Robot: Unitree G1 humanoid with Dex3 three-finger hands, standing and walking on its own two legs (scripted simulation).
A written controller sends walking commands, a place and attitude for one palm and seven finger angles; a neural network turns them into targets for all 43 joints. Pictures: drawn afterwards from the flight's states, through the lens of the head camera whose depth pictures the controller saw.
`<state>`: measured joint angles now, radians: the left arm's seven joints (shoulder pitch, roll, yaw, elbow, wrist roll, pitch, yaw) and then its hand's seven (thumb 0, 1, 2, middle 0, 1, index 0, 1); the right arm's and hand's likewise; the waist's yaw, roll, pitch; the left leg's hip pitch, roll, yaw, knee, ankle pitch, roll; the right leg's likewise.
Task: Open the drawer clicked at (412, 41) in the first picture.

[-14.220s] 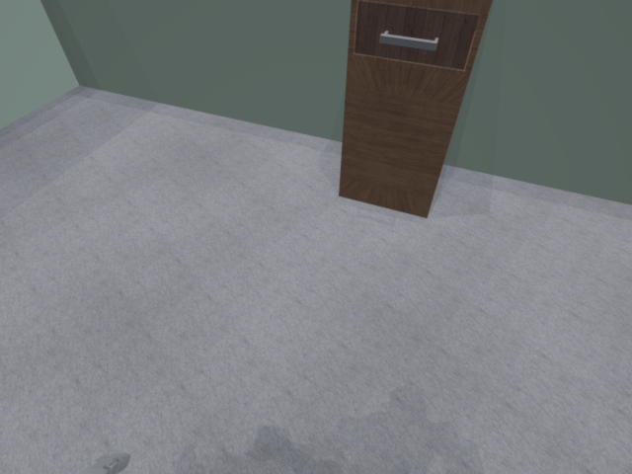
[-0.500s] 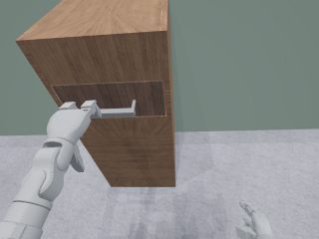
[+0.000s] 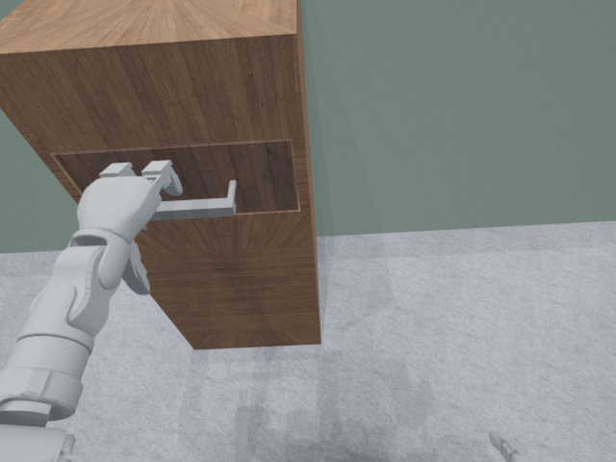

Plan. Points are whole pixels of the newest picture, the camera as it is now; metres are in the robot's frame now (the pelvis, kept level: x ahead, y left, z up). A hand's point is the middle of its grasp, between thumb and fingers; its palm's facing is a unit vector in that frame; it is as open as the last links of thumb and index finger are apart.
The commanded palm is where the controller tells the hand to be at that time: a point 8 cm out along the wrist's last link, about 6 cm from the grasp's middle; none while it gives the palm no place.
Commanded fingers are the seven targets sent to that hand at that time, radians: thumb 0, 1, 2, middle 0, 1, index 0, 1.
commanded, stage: move the hooked fingers above the handle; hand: left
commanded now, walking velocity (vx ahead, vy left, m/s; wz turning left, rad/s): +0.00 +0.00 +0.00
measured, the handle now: (182, 199) +0.51 +0.27 +0.01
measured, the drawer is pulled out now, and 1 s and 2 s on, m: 0.00 0.00 0.00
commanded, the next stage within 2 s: none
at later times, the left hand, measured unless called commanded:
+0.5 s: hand (146, 205) +0.43 +0.28 +0.08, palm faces +0.04 -0.02 -1.00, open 13.8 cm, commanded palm +0.40 +0.27 +0.14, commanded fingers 0.00 -0.50 0.30 -0.30 -1.20 -0.30 -1.20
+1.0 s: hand (155, 193) +0.46 +0.28 +0.07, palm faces -0.01 +0.01 -1.00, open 13.8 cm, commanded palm +0.44 +0.27 +0.12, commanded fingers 0.00 -0.50 0.30 -0.30 -1.20 -0.30 -1.20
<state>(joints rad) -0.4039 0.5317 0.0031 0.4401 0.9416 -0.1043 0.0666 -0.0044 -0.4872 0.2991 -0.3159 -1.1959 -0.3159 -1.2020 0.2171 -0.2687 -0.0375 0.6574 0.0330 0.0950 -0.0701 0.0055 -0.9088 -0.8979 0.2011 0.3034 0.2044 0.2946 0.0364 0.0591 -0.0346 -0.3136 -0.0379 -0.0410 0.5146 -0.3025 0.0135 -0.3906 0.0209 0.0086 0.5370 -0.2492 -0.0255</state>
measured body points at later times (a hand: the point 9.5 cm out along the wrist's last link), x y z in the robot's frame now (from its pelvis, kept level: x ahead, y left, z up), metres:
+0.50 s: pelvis +0.01 +0.03 -0.01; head +0.06 +0.01 +0.44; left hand +0.42 +0.28 +0.14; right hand +0.13 -0.22 -0.13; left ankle -0.03 +0.12 -0.73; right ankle +0.01 -0.10 -0.73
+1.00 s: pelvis +0.01 +0.01 -0.01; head +0.08 -0.01 +0.43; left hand +0.46 +0.28 +0.13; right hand +0.07 -0.26 -0.15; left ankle -0.03 +0.12 -0.73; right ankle +0.01 -0.10 -0.73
